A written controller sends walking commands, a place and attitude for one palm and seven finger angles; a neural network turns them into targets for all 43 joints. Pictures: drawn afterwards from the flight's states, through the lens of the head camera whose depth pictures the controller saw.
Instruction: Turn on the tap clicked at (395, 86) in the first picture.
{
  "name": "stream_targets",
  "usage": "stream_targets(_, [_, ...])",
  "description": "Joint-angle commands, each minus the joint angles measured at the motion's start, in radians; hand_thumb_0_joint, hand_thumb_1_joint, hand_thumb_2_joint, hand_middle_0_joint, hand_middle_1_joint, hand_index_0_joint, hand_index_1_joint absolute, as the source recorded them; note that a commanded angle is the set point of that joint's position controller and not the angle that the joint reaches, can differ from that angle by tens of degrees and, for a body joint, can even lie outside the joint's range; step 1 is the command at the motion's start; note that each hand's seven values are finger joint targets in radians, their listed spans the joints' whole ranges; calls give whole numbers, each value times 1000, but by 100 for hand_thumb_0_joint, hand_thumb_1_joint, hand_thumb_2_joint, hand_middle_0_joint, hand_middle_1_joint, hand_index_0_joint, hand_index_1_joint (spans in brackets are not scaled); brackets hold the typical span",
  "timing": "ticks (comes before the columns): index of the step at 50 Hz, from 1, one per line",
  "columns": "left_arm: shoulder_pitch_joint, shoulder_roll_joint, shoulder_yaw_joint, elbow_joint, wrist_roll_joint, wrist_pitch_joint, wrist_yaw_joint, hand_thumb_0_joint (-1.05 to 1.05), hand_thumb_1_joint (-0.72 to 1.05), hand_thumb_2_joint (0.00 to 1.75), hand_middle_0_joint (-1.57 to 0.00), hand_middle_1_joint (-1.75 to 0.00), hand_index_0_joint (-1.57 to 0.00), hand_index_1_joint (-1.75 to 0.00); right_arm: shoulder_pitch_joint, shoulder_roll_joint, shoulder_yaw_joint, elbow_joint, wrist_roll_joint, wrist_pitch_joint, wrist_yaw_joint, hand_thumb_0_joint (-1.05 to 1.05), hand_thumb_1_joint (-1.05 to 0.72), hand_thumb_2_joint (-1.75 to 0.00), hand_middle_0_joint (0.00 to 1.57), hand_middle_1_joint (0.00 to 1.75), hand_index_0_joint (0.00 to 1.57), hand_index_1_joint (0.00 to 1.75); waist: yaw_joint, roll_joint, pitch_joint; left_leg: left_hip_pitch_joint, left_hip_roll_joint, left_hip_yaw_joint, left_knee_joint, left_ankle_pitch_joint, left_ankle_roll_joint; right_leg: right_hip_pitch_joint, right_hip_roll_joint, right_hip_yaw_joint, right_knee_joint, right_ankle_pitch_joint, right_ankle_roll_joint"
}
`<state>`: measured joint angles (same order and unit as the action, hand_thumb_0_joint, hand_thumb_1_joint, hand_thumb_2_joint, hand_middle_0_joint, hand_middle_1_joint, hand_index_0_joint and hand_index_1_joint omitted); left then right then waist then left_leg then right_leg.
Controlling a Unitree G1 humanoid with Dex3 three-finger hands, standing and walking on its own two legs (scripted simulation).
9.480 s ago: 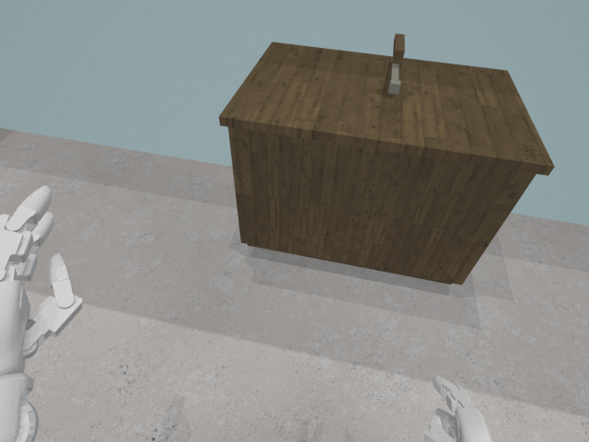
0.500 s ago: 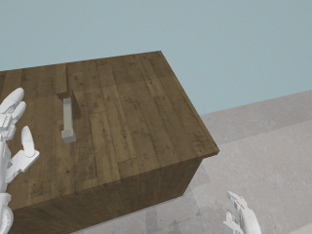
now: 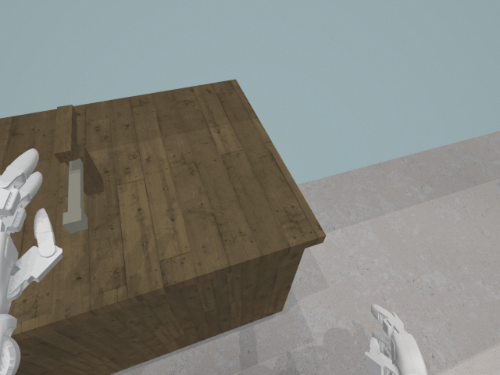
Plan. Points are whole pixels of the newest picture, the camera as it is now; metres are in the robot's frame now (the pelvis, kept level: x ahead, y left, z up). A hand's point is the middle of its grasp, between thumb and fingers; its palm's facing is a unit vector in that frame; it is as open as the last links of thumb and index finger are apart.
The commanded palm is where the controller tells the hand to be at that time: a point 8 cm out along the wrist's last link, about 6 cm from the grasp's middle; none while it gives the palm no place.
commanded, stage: come to a stop and stand still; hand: left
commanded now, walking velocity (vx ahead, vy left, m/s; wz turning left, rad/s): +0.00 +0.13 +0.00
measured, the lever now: (75, 221) +0.33 +0.32 +0.03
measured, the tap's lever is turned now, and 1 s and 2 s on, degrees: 0 0 0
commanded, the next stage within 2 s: look again from close up in 1.00 s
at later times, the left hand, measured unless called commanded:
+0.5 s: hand (29, 242) +0.23 +0.28 +0.16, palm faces +0.37 -0.85 -0.38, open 7.4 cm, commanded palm +0.17 +0.31 +0.17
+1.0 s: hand (6, 250) +0.21 +0.30 +0.16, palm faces +0.37 -0.84 -0.39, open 7.4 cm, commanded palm +0.16 +0.33 +0.17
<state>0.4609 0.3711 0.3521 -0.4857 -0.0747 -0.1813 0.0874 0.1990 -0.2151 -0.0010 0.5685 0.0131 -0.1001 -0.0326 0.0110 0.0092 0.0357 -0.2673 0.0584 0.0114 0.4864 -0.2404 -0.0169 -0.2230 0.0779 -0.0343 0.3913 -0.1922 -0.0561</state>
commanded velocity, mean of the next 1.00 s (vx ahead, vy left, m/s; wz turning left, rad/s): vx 0.00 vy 0.01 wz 0.00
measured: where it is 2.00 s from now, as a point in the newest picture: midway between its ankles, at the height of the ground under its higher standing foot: outside the picture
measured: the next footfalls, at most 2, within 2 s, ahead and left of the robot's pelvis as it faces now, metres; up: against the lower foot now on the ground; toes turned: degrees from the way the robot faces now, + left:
none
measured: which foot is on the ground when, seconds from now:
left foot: down 0.00-1.00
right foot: down 0.00-1.00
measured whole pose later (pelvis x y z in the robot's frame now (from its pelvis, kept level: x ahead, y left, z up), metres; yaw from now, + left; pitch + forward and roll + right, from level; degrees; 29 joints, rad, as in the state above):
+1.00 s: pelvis +0.00 +0.05 +0.00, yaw +1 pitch +0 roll -1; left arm 0.45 0.37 0.35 -0.49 -0.05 -0.19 0.10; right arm 0.21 -0.19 0.02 0.59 0.01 -0.10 -0.04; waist 0.02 -0.01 0.05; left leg -0.22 -0.03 0.03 0.43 -0.21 0.05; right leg -0.18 -0.01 -0.02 0.36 -0.19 0.01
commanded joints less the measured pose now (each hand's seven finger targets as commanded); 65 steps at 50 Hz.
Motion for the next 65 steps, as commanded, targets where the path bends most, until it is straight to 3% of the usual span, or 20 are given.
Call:
stream_targets(1, [-50,190,126,-192,2,-46,41,0,90,90,-20,-30,-20,-30,-102,-111,-44,-144,8,-48,-13,0,-90,-90,20,30,20,30,3,-2,-122,65,-25,-27,7,50,39,4,-196,196,-165,29,34])
stream_targets(5, [-45,180,117,-184,1,-47,49,0,90,90,-20,-30,-20,-30,-94,-117,-44,-145,8,-43,-18,0,-90,-90,20,30,20,30,6,-42,-147,77,-22,-33,-9,111,42,53,-198,175,-126,121,46])
stream_targets(6, [-49,198,129,-196,2,-48,51,0,90,90,-20,-30,-20,-30,-107,-118,-46,-137,10,-44,-20,0,-90,-90,20,30,20,30,6,-9,-146,92,-16,-31,-17,136,40,52,-198,161,-113,156,40])
stream_targets(11, [-35,182,117,-184,3,-46,51,0,90,90,-20,-30,-20,-30,-106,-117,-46,-134,10,-43,-22,0,-90,-90,20,30,20,30,8,-11,-176,133,11,-37,-55,243,45,101,-169,110,-52,289,45])
stream_targets(12, [-42,153,90,-186,4,-46,49,0,90,90,-20,-30,-20,-30,-96,-119,-44,-137,5,-41,-21,0,-90,-90,20,30,20,30,3,-4,-180,133,15,-47,-65,262,44,113,-161,99,-41,284,44])
stream_targets(21, [-47,187,115,-214,10,-49,45,0,90,90,-20,-30,-20,-30,-99,-108,-36,-144,5,-39,-20,0,-90,-90,20,30,20,30,4,49,-158,114,34,-67,-112,281,40,128,-143,77,-35,258,40])
stream_targets(22, [-47,161,94,-202,9,-51,41,0,90,90,-20,-30,-20,-30,-92,-108,-32,-145,1,-36,-19,0,-90,-90,20,30,20,30,2,52,-151,101,36,-71,-119,268,40,132,-142,71,-38,239,40])
stream_targets(31, [-89,162,87,-216,16,-58,34,0,90,90,-20,-30,-20,-30,-93,-105,-28,-146,2,-43,-17,0,-90,-90,20,30,20,30,1,89,-141,82,39,-85,-158,222,27,138,-129,56,-39,195,40])
stream_targets(35, [-89,159,88,-209,18,-61,36,0,90,90,-20,-30,-20,-30,-80,-106,-31,-149,1,-44,-16,0,-90,-90,20,30,20,30,3,62,-153,76,42,-92,-159,216,25,152,-132,52,-39,190,41])
stream_targets(46, [-66,172,108,-222,23,-75,36,0,90,90,-20,-30,-20,-30,-84,-107,-35,-144,5,-56,-14,0,-90,-90,20,30,20,30,1,90,-145,52,43,-103,-176,137,21,147,-127,46,-30,140,40])
stream_targets(47, [-66,149,89,-213,21,-78,34,0,90,90,-20,-30,-20,-30,-78,-108,-33,-142,2,-55,-13,0,-90,-90,20,30,20,30,0,79,-139,48,44,-103,-181,135,21,143,-125,40,-28,132,41])
stream_targets(54, [-55,149,95,-179,19,-70,35,0,90,90,-20,-30,-20,-30,-74,-111,-37,-142,6,-53,-13,0,-90,-90,20,30,20,30,-1,40,-131,37,36,-97,-161,109,31,138,-137,59,-48,136,38])
stream_targets(55, [-1111,961,678,-424,186,-172,33,0,90,90,-20,-30,-20,-30,33,-142,-28,-129,-55,-101,-8,0,-90,-90,20,30,20,30,25,-69,23,-102,47,-37,-13,174,56,-38,-163,97,-86,94,53])
stream_targets(56, [-838,566,417,15,108,-127,9,0,90,90,-20,-30,-20,-30,-61,-71,-27,-35,6,-76,-10,0,-90,-90,20,30,20,30,6,155,-51,50,73,-74,-22,166,33,-119,-235,50,-6,4,-17])
stream_targets(57, [-573,339,249,69,79,-118,-18,0,90,90,-20,-30,-20,-30,-17,-102,-52,-83,-18,-84,11,0,-90,-90,20,30,20,30,25,195,-172,125,16,-63,-67,185,3,-10,-154,75,56,57,-29])
stream_targets(58, [-436,254,167,54,56,-124,-36,0,90,90,-20,-30,-20,-30,-23,-110,-59,-117,0,-94,27,0,-90,-90,20,30,20,30,29,175,-209,147,12,-31,-60,164,18,13,-146,97,35,92,-5])
stream_targets(60, [-168,125,64,-38,23,-120,-50,0,90,90,-20,-30,-20,-30,-26,-113,-58,-138,21,-92,60,0,-90,-90,20,30,20,30,36,78,-203,111,4,-28,-66,135,40,70,-158,117,9,130,30])
stream_targets(61, [-60,78,37,-36,10,-114,-49,0,90,90,-20,-30,-20,-30,-49,-99,-54,-140,32,-94,74,0,-90,-90,20,30,20,30,41,51,-213,131,13,-27,-88,149,43,77,-146,91,20,136,30])
stream_targets(62, [-50,99,32,-103,14,-110,-46,0,90,90,-20,-30,-20,-30,-43,-110,-52,-156,30,-88,77,0,-90,-90,20,30,20,30,37,-6,-188,100,21,-35,-97,131,41,87,-144,78,13,123,33])
stream_targets(65, [-65,221,162,-108,19,-105,-16,0,90,90,-20,-30,-20,-30,-79,-108,-41,-157,20,-82,45,0,-90,-90,20,30,20,30,36,-142,-116,41,11,-34,-104,17,36,56,-152,100,-49,19,39])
